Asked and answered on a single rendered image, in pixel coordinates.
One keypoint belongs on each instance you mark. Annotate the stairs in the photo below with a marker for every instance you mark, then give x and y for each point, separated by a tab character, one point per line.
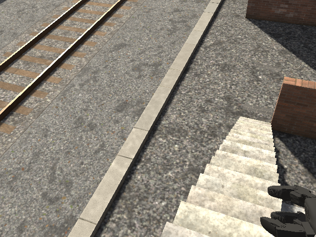
231	195

